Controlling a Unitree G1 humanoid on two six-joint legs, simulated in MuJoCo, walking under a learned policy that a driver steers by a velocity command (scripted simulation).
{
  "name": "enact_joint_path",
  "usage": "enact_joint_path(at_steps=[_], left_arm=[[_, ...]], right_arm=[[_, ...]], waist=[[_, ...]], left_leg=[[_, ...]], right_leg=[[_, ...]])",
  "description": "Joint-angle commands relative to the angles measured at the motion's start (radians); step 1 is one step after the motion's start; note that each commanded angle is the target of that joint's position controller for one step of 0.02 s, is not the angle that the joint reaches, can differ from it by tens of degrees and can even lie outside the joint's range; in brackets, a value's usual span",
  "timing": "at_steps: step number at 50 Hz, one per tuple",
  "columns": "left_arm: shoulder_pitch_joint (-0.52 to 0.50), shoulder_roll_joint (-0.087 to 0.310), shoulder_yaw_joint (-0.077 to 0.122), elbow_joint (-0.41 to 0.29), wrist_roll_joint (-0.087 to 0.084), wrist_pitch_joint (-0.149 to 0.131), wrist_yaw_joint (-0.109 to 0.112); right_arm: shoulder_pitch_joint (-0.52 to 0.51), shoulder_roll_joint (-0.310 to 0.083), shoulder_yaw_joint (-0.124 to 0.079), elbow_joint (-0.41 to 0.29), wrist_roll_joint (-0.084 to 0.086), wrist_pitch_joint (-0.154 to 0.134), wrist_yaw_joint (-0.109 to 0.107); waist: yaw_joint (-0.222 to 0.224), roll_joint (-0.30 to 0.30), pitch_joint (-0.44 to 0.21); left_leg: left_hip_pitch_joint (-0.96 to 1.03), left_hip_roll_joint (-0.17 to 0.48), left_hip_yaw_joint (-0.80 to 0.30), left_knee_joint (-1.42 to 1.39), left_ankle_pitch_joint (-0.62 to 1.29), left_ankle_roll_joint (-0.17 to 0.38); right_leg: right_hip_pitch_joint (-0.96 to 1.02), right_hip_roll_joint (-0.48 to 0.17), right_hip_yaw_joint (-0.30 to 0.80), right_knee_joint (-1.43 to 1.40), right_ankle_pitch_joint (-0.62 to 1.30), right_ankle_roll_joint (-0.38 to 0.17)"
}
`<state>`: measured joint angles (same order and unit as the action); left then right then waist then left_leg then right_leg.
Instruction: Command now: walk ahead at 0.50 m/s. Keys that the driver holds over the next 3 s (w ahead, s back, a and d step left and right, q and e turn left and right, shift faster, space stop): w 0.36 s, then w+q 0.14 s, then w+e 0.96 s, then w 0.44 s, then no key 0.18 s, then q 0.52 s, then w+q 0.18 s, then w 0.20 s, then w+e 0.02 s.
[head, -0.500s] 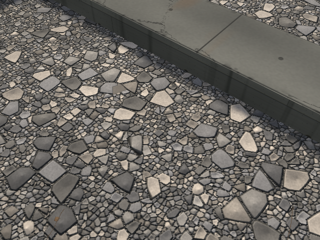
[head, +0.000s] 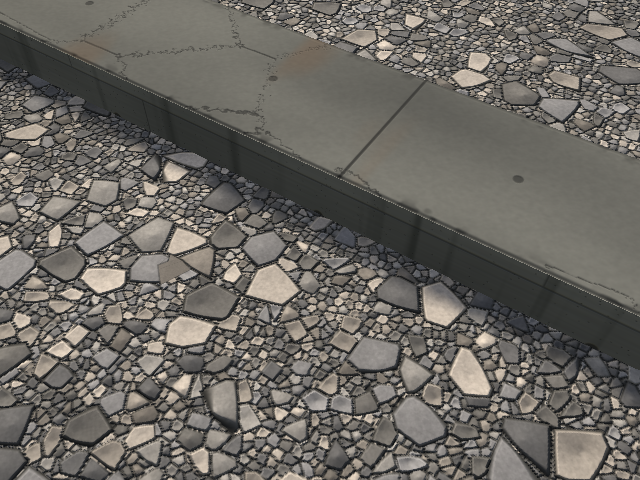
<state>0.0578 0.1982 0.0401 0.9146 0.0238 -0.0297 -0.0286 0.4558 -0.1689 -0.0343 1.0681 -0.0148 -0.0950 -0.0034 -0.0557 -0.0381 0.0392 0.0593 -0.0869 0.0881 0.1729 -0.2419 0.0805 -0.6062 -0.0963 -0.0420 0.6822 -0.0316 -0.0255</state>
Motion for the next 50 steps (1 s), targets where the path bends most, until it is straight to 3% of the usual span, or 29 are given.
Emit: enact_joint_path(at_steps=[1,4,5,6,7,8,9,10,11,13,14,16,19,24,29,32,33,34,35,36,37,38,39,41,45,50], left_arm=[[-0.123,0.054,0.005,-0.09,-0.002,-0.019,0.002],[-0.074,0.072,0.014,-0.089,-0.003,-0.032,0.007],[0.011,0.085,0.023,-0.063,-0.001,-0.038,0.014],[0.174,0.101,0.035,-0.007,0.005,-0.048,0.022],[0.358,0.164,0.057,0.04,0.027,-0.058,0.034],[0.458,0.279,0.085,0.05,0.044,-0.056,0.037],[0.387,0.252,0.081,0.045,0.005,-0.039,0.028],[0.264,0.196,0.065,0.027,-0.012,-0.036,0.025],[0.201,0.128,0.046,0.017,-0.012,-0.043,0.02],[0.176,0.071,0.027,0.037,-0.014,-0.057,0.026],[0.198,0.065,0.023,0.05,-0.012,-0.064,0.028],[0.254,0.092,0.027,0.074,-0.014,-0.077,0.029],[0.303,0.114,0.029,0.088,-0.013,-0.082,0.03],[0.373,0.1,0.02,0.104,-0.008,-0.086,0.036],[0.468,0.104,0.014,0.149,-0.007,-0.079,0.047],[0.429,0.143,0.022,0.146,0.002,-0.071,0.052],[0.409,0.153,0.025,0.143,0.004,-0.068,0.051],[0.383,0.149,0.023,0.137,-0.003,-0.065,0.047],[0.372,0.115,0.011,0.105,-0.018,-0.068,0.041],[0.505,-0.005,-0.01,0.088,-0.063,-0.064,0.034],[0.437,0.115,0.024,0.105,-0.034,-0.055,0.043],[0.356,0.107,0.03,0.078,-0.03,-0.054,0.04],[0.323,0.081,0.027,0.072,-0.026,-0.053,0.037],[0.329,0.053,0.031,0.075,0.0,-0.026,0.023],[0.265,0.023,0.034,0.038,0.007,0.01,0.001],[0.076,0.027,0.023,-0.035,0.002,0.008,-0.021]], right_arm=[[0.074,-0.139,-0.024,-0.01,-0.007,-0.005,-0.01],[0.041,-0.158,-0.03,-0.007,-0.013,-0.001,-0.018],[0.026,-0.168,-0.033,-0.008,-0.013,0.001,-0.019],[0.006,-0.168,-0.033,-0.011,-0.008,0.005,-0.016],[-0.003,-0.146,-0.024,-0.034,0.0,0.004,-0.013],[0.095,-0.046,-0.004,-0.064,0.04,0.003,-0.001],[0.065,-0.131,-0.029,-0.052,0.015,0.005,-0.001],[-0.023,-0.141,-0.036,-0.077,0.006,0.008,0.001],[-0.074,-0.124,-0.032,-0.088,0.002,0.003,0.005],[-0.073,-0.091,-0.03,-0.084,-0.02,0.022,0.013],[-0.059,-0.077,-0.029,-0.078,-0.026,0.034,0.02],[-0.086,-0.073,-0.03,-0.092,-0.028,0.049,0.028],[-0.211,-0.086,-0.03,-0.136,-0.022,0.062,0.032],[-0.374,-0.072,-0.016,-0.193,-0.005,0.058,0.039],[-0.511,-0.078,-0.009,-0.25,-0.017,0.045,0.038],[-0.449,-0.101,-0.017,-0.244,-0.011,0.03,0.028],[-0.357,-0.12,-0.026,-0.216,-0.011,0.023,0.02],[-0.186,-0.147,-0.04,-0.161,-0.019,0.011,0.009],[-0.005,-0.228,-0.065,-0.123,-0.046,0.0,-0.006],[0.04,-0.327,-0.09,-0.121,-0.06,0.003,-0.004],[-0.033,-0.273,-0.081,-0.143,-0.025,0.016,0.002],[-0.145,-0.208,-0.061,-0.157,-0.016,0.015,0.004],[-0.198,-0.148,-0.045,-0.161,-0.015,0.008,0.007],[-0.219,-0.096,-0.029,-0.144,-0.008,-0.001,-0.003],[-0.151,-0.124,-0.033,-0.115,0.002,-0.027,-0.011],[-0.115,-0.127,-0.029,-0.101,-0.003,-0.032,-0.013]], waist=[[-0.004,0.107,0.075],[0.039,0.116,0.053],[0.076,0.121,0.009],[0.147,0.091,-0.071],[0.209,0.039,-0.185],[0.18,-0.187,-0.319],[0.161,-0.101,-0.311],[0.111,-0.043,-0.146],[0.093,0.006,-0.061],[0.035,-0.018,-0.003],[0.025,-0.021,-0.01],[0.017,-0.016,-0.007],[0.034,-0.012,0.032],[0.077,-0.018,0.063],[0.11,-0.017,0.089],[0.063,-0.035,0.048],[0.023,-0.044,-0.003],[-0.053,-0.016,-0.093],[-0.113,0.055,-0.22],[-0.054,0.294,-0.358],[-0.051,0.124,-0.317],[-0.009,0.096,-0.166],[0.013,0.066,-0.084],[0.06,0.106,-0.023],[0.087,0.108,0.0],[0.065,0.107,0.056]], left_leg=[[0.021,0.299,-0.13,-0.016,0.467,0.119],[0.062,0.318,-0.107,0.091,0.701,0.098],[0.057,0.31,-0.094,0.191,0.832,0.085],[0.012,0.273,-0.06,0.371,0.858,0.065],[-0.177,0.231,-0.034,0.624,0.62,0.044],[-0.54,0.054,0.026,1.025,-0.007,-0.009],[-0.643,0.034,-0.123,1.136,-0.26,0.009],[-0.698,0.1,-0.14,1.143,-0.174,0.017],[-0.678,0.136,-0.139,1.085,-0.099,0.015],[-0.587,0.181,-0.13,0.975,-0.04,-0.002],[-0.556,0.182,-0.121,0.957,-0.026,-0.012],[-0.582,0.188,-0.101,0.926,0.007,-0.03],[-0.691,0.209,-0.084,0.828,0.106,-0.054],[-0.717,0.172,-0.074,0.6,0.249,-0.045],[-0.717,0.147,-0.007,0.433,0.206,-0.013],[-0.599,0.097,0.006,0.369,0.084,0.019],[-0.479,0.066,0.013,0.343,0.057,0.034],[-0.252,0.061,0.01,0.274,0.122,0.056],[0.04,0.242,-0.171,0.265,0.074,0.1],[0.322,0.556,-0.637,0.181,0.03,0.223],[0.215,0.527,-0.67,0.126,-0.005,0.2],[0.066,0.488,-0.5,0.097,0.005,0.163],[-0.052,0.445,-0.388,0.052,0.064,0.129],[-0.183,0.374,-0.224,0.006,0.127,0.07],[-0.199,0.361,-0.084,-0.031,0.248,0.062],[-0.187,0.319,0.059,-0.053,0.298,0.055]], right_leg=[[-0.036,0.03,-0.03,-0.069,-0.013,-0.022],[0.079,0.073,-0.047,-0.133,-0.117,-0.068],[0.192,0.106,-0.061,-0.157,-0.145,-0.088],[0.385,0.135,-0.077,-0.224,-0.103,-0.113],[0.657,0.003,0.067,-0.231,-0.146,-0.16],[0.943,-0.306,0.558,-0.319,-0.254,-0.291],[0.884,-0.314,0.719,-0.423,-0.274,-0.304],[0.738,-0.276,0.541,-0.428,-0.317,-0.269],[0.602,-0.229,0.428,-0.472,-0.255,-0.238],[0.454,-0.14,0.269,-0.522,-0.136,-0.172],[0.434,-0.123,0.229,-0.53,-0.084,-0.167],[0.436,-0.111,0.185,-0.544,0.008,-0.178],[0.471,-0.101,0.138,-0.583,0.017,-0.179],[0.541,-0.089,0.019,-0.598,0.102,-0.141],[0.699,-0.127,0.034,-0.538,0.31,-0.162],[0.752,-0.14,0.049,-0.398,0.598,-0.153],[0.741,-0.129,0.049,-0.293,0.701,-0.14],[0.665,-0.09,0.025,-0.109,0.66,-0.12],[0.447,-0.037,0.002,0.162,0.353,-0.103],[0.074,0.146,-0.052,0.538,-0.418,-0.062],[0.02,0.11,0.088,0.626,-0.453,-0.081],[-0.004,0.063,0.097,0.607,-0.359,-0.085],[0.013,0.028,0.091,0.56,-0.298,-0.083],[0.074,-0.002,0.082,0.503,-0.253,-0.068],[0.012,-0.015,0.056,0.457,-0.164,-0.047],[-0.039,-0.013,0.006,0.208,0.006,-0.025]])
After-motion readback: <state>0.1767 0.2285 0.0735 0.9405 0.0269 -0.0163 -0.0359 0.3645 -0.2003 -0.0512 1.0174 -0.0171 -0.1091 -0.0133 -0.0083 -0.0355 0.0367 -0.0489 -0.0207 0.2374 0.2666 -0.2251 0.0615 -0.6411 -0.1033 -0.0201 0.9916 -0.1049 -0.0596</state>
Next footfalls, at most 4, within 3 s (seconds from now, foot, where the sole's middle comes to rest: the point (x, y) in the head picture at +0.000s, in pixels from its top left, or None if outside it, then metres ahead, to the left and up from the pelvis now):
0.14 right None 0.25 -0.11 -0.78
0.68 left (275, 451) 0.55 0.08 -0.78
1.22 right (369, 345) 0.79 -0.14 -0.78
1.72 left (339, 270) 1.01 -0.09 -0.78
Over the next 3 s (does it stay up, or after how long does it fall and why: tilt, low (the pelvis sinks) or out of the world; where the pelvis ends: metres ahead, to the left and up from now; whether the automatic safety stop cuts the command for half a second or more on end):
stays up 1.24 -0.27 0.17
